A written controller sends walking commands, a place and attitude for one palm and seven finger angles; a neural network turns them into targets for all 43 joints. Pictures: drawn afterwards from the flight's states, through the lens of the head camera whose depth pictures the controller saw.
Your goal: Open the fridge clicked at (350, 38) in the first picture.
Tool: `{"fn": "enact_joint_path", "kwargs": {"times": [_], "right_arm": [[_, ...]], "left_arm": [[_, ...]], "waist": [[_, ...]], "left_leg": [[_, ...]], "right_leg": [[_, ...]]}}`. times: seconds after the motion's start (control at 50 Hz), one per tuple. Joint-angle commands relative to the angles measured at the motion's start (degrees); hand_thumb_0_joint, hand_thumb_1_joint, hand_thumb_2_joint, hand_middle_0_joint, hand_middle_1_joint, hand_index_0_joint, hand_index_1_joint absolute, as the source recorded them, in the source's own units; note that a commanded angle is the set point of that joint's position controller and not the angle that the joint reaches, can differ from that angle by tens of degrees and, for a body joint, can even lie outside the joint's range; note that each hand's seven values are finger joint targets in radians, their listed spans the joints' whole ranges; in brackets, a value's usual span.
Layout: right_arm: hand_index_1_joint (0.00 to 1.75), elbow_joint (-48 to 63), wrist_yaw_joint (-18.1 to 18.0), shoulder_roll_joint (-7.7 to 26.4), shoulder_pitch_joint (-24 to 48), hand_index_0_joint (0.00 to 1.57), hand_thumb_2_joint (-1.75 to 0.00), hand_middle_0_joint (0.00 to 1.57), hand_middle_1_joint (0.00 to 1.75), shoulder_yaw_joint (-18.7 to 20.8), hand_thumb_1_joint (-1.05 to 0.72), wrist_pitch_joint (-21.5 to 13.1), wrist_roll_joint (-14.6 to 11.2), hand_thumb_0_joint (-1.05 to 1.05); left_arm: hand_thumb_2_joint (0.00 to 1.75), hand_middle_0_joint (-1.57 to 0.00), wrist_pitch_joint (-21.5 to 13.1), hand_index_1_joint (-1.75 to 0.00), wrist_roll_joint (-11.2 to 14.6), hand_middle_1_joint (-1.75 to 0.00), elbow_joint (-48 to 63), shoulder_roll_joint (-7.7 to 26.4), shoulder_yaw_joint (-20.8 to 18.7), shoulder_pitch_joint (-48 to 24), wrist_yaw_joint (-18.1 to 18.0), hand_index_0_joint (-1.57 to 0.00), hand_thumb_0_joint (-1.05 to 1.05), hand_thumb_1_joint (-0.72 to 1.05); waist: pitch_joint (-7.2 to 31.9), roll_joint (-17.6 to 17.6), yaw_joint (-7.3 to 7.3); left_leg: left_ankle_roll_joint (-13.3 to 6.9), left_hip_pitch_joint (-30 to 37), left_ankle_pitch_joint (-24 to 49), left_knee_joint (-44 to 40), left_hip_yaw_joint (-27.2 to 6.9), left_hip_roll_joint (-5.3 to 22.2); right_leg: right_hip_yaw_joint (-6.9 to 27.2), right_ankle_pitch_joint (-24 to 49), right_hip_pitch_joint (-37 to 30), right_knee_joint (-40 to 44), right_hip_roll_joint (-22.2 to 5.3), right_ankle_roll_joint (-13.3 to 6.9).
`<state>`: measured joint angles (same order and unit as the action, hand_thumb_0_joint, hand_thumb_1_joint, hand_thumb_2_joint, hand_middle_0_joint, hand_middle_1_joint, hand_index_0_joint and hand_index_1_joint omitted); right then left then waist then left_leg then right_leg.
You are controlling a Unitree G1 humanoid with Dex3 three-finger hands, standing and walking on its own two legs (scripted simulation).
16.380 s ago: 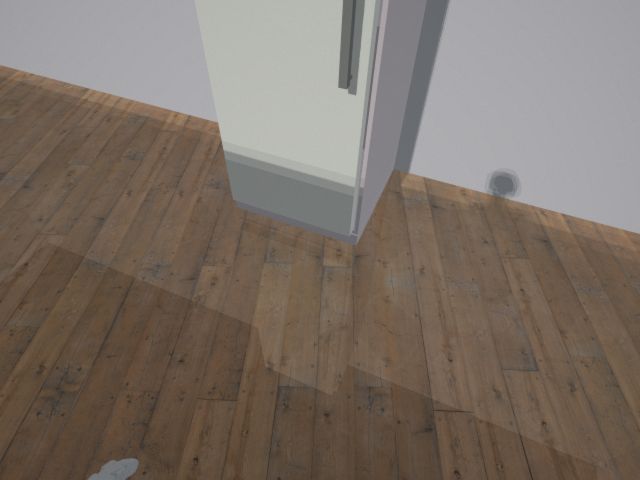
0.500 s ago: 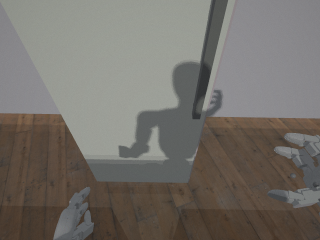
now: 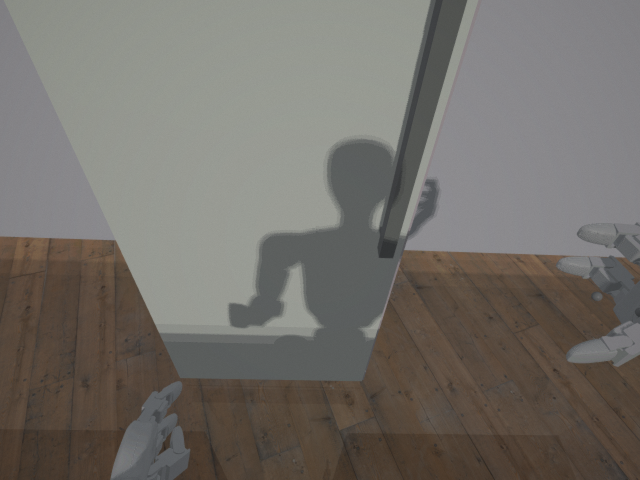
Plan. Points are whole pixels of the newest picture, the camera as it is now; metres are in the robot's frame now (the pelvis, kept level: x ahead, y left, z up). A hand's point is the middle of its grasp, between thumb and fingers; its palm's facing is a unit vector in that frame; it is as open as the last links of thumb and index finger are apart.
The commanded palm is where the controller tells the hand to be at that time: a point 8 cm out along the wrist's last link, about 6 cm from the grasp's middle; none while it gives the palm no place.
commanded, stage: raise the hand to about handle height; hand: right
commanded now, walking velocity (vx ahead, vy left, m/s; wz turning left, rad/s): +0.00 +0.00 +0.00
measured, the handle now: (415, 118) +0.52 -0.11 +0.22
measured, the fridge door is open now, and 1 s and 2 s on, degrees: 0 0 0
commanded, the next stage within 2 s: move the hooked fingers beside the handle in 0.48 s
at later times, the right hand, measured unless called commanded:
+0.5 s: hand (568, 296) +0.28 -0.25 +0.16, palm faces +0.08 +0.99 -0.06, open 14.0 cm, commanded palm +0.24 -0.29 +0.16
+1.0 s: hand (527, 263) +0.33 -0.23 +0.15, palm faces +0.03 +1.00 -0.02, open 14.0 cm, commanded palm +0.30 -0.28 +0.16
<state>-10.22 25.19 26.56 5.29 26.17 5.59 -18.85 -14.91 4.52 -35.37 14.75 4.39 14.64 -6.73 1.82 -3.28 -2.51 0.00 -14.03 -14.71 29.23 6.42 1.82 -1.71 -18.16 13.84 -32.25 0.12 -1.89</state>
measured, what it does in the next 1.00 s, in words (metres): stands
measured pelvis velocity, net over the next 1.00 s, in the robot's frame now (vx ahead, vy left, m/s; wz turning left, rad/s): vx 0.00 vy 0.02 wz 0.02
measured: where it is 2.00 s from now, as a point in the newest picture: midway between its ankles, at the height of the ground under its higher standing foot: outside the picture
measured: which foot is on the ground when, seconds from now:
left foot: down 0.00-1.00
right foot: down 0.00-1.00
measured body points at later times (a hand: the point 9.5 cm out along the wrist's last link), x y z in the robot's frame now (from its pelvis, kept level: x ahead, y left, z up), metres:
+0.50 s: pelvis +0.00 +0.03 +0.00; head -0.01 +0.05 +0.45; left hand +0.18 +0.26 -0.07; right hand +0.27 -0.30 +0.16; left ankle +0.01 +0.12 -0.73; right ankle -0.01 -0.09 -0.73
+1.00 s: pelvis +0.00 +0.02 +0.00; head -0.01 +0.04 +0.45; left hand +0.16 +0.26 -0.08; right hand +0.32 -0.28 +0.15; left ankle +0.01 +0.12 -0.73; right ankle -0.01 -0.09 -0.73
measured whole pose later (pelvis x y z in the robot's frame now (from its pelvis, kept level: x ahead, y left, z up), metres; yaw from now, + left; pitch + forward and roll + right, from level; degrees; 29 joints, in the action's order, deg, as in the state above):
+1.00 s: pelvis +0.00 +0.02 +0.00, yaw +1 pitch +0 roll +0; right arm -19.3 21.9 23.9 13.6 23.4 4.0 -17.0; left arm -12.9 4.9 -35.7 15.0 3.3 14.7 -6.9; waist 1.9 -2.7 -0.2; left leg -1.4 -15.9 -15.0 30.4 5.5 0.7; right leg -2.5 -17.6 14.2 -31.3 -1.0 -0.5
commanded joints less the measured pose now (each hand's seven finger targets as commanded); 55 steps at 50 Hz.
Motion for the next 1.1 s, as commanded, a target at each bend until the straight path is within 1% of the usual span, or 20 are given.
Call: {"fn": "enact_joint_path", "kwargs": {"times": [0.0,0.06,0.1,0.18,0.26,0.3,0.38,0.42,0.5,0.56,0.6,0.68,0.78,0.8,0.88,0.9,0.96,0.98,1.0,1.08], "right_arm": [[1.20,10.8,0.7,15.1,13.0,0.30,-0.30,0.30,1.20,5.6,0.50,-2.4,-1.9,0.00],[1.20,10.1,0.8,14.5,11.1,0.30,-0.30,0.30,1.20,6.6,0.50,-3.1,-2.5,0.00],[1.20,8.5,0.7,14.8,9.8,0.30,-0.30,0.30,1.20,7.1,0.50,-3.1,-2.9,0.00],[1.20,14.1,-0.2,15.4,14.3,0.30,-0.30,0.30,1.20,6.6,0.50,-3.9,-1.8,0.00],[1.20,15.1,-1.4,15.4,15.1,0.30,-0.30,0.30,1.20,6.5,0.50,-5.3,-1.3,0.00],[1.20,13.9,-1.4,15.4,14.1,0.30,-0.30,0.30,1.20,6.5,0.50,-5.6,-1.6,0.00],[1.20,11.0,-0.7,14.9,14.3,0.30,-0.30,0.30,1.20,6.1,0.50,-4.6,-1.5,0.00],[1.20,8.7,0.0,14.2,13.1,0.30,-0.30,0.30,1.20,5.5,0.50,-3.4,-1.8,0.00],[1.20,10.3,0.3,14.3,14.0,0.30,-0.30,0.30,1.20,4.7,0.50,-3.3,-2.0,0.00],[1.20,12.2,-0.3,15.5,14.8,0.30,-0.30,0.30,1.20,6.3,0.50,-4.5,-2.0,0.00],[1.20,10.2,-0.6,15.6,16.6,0.30,-0.30,0.30,1.20,5.7,0.50,-5.1,-1.9,0.00],[1.20,7.5,-1.3,13.6,23.7,0.30,-0.30,0.30,1.20,2.5,0.50,-5.7,-0.9,0.00],[1.20,6.2,-1.9,13.0,25.6,0.30,-0.30,0.30,1.20,0.7,0.50,-5.6,0.4,0.00],[1.20,4.8,-2.1,13.8,24.0,0.30,-0.30,0.30,1.20,1.7,0.50,-5.4,0.2,0.00],[1.20,2.2,-2.9,14.4,24.7,0.30,-0.30,0.30,1.20,3.2,0.50,-5.2,0.3,0.00],[1.20,2.3,-3.1,14.3,24.3,0.30,-0.30,0.30,1.20,3.1,0.50,-5.1,0.2,0.00],[1.20,3.3,-4.0,13.5,24.6,0.30,-0.30,0.30,1.20,2.8,0.50,-5.2,0.8,0.00],[1.20,3.6,-4.4,13.8,25.5,0.30,-0.30,0.30,1.20,3.1,0.50,-5.5,1.0,0.00],[1.20,3.0,-4.5,13.6,25.0,0.30,-0.30,0.30,1.20,2.5,0.50,-5.3,1.1,0.00],[1.20,5.2,-5.0,10.6,28.7,0.30,-0.30,0.30,1.20,-0.4,0.50,-5.9,1.6,0.00]], "left_arm": [[0.90,-0.20,-2.7,-0.30,-0.1,-0.30,9.5,7.2,-3.0,-6.3,-0.3,-0.20,0.00,0.90],[0.90,-0.20,-2.4,-0.30,0.0,-0.30,9.6,7.1,-3.2,-6.7,0.1,-0.20,0.00,0.90],[0.90,-0.20,-2.1,-0.30,-0.1,-0.30,9.4,7.4,-3.4,-6.6,0.4,-0.20,0.00,0.90],[0.90,-0.20,-2.2,-0.30,0.1,-0.30,10.1,7.0,-3.5,-7.4,0.1,-0.20,0.00,0.90],[0.90,-0.20,-2.4,-0.30,0.0,-0.30,9.8,6.5,-3.4,-7.0,-0.4,-0.20,0.00,0.90],[0.90,-0.20,-2.4,-0.30,0.0,-0.30,9.2,6.8,-3.5,-6.8,-0.6,-0.20,0.00,0.90],[0.90,-0.20,-2.4,-0.30,0.2,-0.30,9.1,6.9,-3.4,-7.3,-0.9,-0.20,0.00,0.90],[0.90,-0.20,-2.0,-0.30,0.3,-0.30,9.1,7.1,-3.4,-7.1,-0.7,-0.20,0.00,0.90],[0.90,-0.20,-1.9,-0.30,0.4,-0.30,9.6,7.2,-3.5,-7.7,-0.5,-0.20,0.00,0.90],[0.90,-0.20,-2.2,-0.30,0.3,-0.30,10.1,6.8,-3.5,-8.0,-0.6,-0.20,0.00,0.90],[0.90,-0.20,-2.0,-0.30,0.3,-0.30,9.2,6.9,-3.5,-7.5,-0.8,-0.20,0.00,0.90],[0.90,-0.20,-2.2,-0.30,0.6,-0.30,8.2,7.0,-3.3,-7.1,-1.5,-0.20,0.00,0.90],[0.90,-0.20,-2.3,-0.30,0.4,-0.30,8.4,7.1,-3.4,-6.6,-1.6,-0.20,0.00,0.90],[0.90,-0.20,-2.0,-0.30,0.3,-0.30,8.4,7.2,-3.5,-6.2,-1.4,-0.20,0.00,0.90],[0.90,-0.20,-1.5,-0.30,0.3,-0.30,8.3,7.3,-3.5,-6.3,-1.1,-0.20,0.00,0.90],[0.90,-0.20,-1.4,-0.30,0.1,-0.30,8.5,7.3,-3.5,-6.2,-0.8,-0.20,0.00,0.90],[0.90,-0.20,-1.1,-0.30,0.1,-0.30,9.1,7.0,-3.6,-6.3,-0.5,-0.20,0.00,0.90],[0.90,-0.20,-1.1,-0.30,0.1,-0.30,8.9,7.1,-3.7,-5.9,-0.4,-0.20,0.00,0.90],[0.90,-0.20,-0.8,-0.30,0.1,-0.30,8.9,7.3,-3.8,-5.7,-0.3,-0.20,0.00,0.90],[0.90,-0.20,-0.6,-0.30,0.2,-0.30,8.7,7.0,-4.0,-5.1,-0.5,-0.20,0.00,0.90]], "waist": [[9.8,1.7,-0.30],[10.2,0.5,-0.55],[8.6,3.1,-0.70],[10.7,-3.4,-0.37],[10.0,-2.6,0.19],[9.0,0.5,0.25],[8.2,-2.5,0.27],[7.5,0.8,0.54],[8.1,1.2,0.40],[10.4,0.4,0.17],[8.5,2.2,0.94],[6.6,-2.2,2.34],[10.6,-1.7,2.05],[10.9,1.8,1.55],[10.9,0.8,0.93],[11.5,2.3,0.58],[12.5,-0.9,0.40],[12.2,-1.0,0.69],[11.8,1.3,0.73],[12.5,-2.4,1.80]], "left_leg": [[-1.3,5.0,12.1,-3.5,-2.0,-1.8],[-1.1,4.6,13.5,-3.3,-2.3,-1.6],[-1.0,5.3,12.9,-3.7,-2.7,-1.5],[-1.0,4.8,13.9,-3.3,-3.0,-1.2],[-0.8,5.1,12.8,-4.0,-3.3,-1.3],[-0.6,5.9,11.8,-4.5,-3.8,-1.3],[-0.5,4.8,11.4,-4.5,-4.0,-0.9],[-0.1,4.9,11.5,-4.6,-4.7,-0.7],[0.0,5.3,11.1,-4.3,-5.3,-0.5],[0.0,6.0,11.4,-3.7,-4.9,-0.6],[0.2,5.0,10.2,-4.4,-5.7,-0.6],[-0.1,1.6,6.3,-4.7,-5.0,-0.7],[-0.4,3.0,8.5,-3.6,-4.4,-0.6],[-0.3,4.5,9.4,-3.6,-4.8,-0.6],[-0.6,4.4,10.8,-2.9,-4.1,-0.6],[-0.6,5.7,12.0,-2.7,-4.4,-0.5],[-0.8,5.2,13.8,-2.2,-4.1,-0.5],[-0.9,4.7,13.8,-2.1,-3.9,-0.6],[-0.8,5.2,14.4,-2.2,-4.2,-0.7],[-1.1,3.0,13.9,-2.1,-3.5,-0.9]], "right_leg": [[4.7,16.0,-2.9,6.2,-0.8,1.1],[3.7,16.1,-2.8,5.9,-0.4,0.9],[3.4,15.0,-1.1,5.8,-0.5,0.8],[2.8,15.9,-3.3,5.7,-0.2,0.7],[2.5,14.4,-3.4,5.7,-0.2,0.4],[2.4,13.3,-2.4,5.7,-0.4,0.2],[2.3,12.1,-2.2,5.8,0.0,0.3],[2.2,11.7,-0.8,5.3,-0.3,0.2],[2.2,11.7,-0.5,4.5,-0.4,0.2],[2.3,12.1,-1.2,4.6,0.0,0.1],[2.0,11.1,-0.4,4.2,-0.4,0.1],[2.4,8.2,-0.8,4.9,-0.1,0.2],[2.7,10.0,-2.0,5.0,-0.1,0.1],[2.6,10.7,-0.9,4.6,-0.4,0.0],[2.5,11.5,-0.2,5.1,-0.3,0.4],[2.4,12.5,0.3,4.9,-0.4,0.3],[2.0,13.9,-0.7,5.1,-0.3,0.4],[2.1,14.2,-1.0,5.2,-0.4,0.5],[1.9,14.6,-0.5,4.9,-0.7,0.3],[2.3,15.2,-3.0,5.3,-0.7,0.5]]}}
